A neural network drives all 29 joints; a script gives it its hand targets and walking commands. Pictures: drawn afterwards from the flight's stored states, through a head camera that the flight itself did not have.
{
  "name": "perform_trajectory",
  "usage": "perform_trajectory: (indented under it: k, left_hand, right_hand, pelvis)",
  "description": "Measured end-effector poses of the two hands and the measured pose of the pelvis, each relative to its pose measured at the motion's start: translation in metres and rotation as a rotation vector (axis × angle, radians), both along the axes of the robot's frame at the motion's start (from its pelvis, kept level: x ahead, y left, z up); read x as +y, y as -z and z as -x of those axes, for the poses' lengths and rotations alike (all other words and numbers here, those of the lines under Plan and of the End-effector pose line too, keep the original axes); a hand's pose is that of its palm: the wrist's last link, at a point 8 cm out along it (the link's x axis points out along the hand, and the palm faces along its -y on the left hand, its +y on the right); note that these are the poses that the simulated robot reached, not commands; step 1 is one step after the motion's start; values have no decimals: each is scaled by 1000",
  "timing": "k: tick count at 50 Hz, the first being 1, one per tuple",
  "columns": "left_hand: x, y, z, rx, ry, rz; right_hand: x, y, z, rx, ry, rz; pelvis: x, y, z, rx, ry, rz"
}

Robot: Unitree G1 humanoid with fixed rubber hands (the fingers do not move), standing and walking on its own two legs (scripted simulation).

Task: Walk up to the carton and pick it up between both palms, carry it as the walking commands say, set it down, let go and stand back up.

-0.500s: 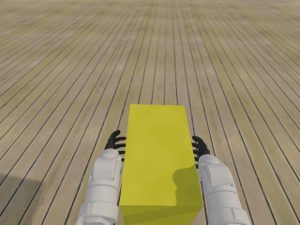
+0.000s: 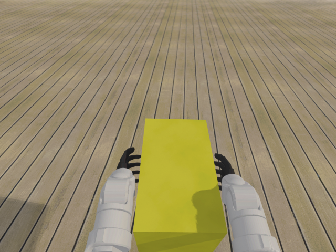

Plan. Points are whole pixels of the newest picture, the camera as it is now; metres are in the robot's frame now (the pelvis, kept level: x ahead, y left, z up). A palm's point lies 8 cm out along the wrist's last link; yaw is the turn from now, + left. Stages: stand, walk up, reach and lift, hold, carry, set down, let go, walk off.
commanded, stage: hold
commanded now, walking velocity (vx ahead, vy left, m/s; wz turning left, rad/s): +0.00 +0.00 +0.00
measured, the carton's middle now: (174, 192) +0.31 +0.00 -0.03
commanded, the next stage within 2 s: carry in 0.98 s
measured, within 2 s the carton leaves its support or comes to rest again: neither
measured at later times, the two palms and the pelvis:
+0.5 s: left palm (124, 175) +0.30 +0.13 +0.05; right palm (228, 181) +0.29 -0.13 +0.05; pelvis +0.00 +0.00 +0.00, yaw +0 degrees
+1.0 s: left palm (124, 175) +0.30 +0.13 +0.05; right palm (228, 181) +0.29 -0.13 +0.05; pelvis +0.00 +0.00 +0.00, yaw +0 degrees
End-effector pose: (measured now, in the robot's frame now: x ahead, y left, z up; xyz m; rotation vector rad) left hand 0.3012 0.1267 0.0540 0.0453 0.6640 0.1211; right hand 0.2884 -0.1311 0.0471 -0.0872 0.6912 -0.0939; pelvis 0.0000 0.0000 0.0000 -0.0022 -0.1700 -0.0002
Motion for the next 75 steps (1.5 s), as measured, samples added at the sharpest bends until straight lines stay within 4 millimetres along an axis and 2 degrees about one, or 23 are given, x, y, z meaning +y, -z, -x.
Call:
perform_trajectory:
  k: [49,55,60,64,69,75]
  left_hand:
    - [0,0,0,-3,7,-10]
    - [-5,-1,-2,-4,-28,18]
    - [-7,-12,-8,-10,-93,27]
    - [3,-21,-21,-23,-148,50]
    - [16,-23,-42,-49,-199,83]
    - [1,-27,-68,47,-188,80]
  right_hand:
    - [0,2,0,4,-7,8]
    - [-5,-4,-9,6,-31,24]
    - [-7,-14,-30,6,-57,-14]
    - [4,-26,-55,-2,-81,-27]
    - [18,-31,-85,-25,-110,-27]
    - [3,-35,-110,68,-111,-13]
  pelvis:
    - [-1,0,0,21,-3,0]
    - [-15,-1,-5,119,3,13]
    - [-32,-5,-17,162,-79,18]
    - [-34,-6,-36,204,-114,14]
    - [-33,4,-65,227,-111,6]
    - [-46,-10,-109,243,-108,37]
